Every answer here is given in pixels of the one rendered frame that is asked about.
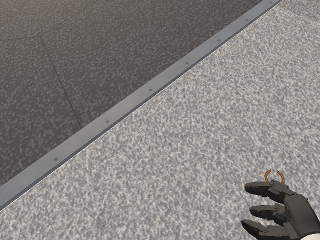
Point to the right robot hand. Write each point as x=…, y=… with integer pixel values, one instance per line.
x=296, y=219

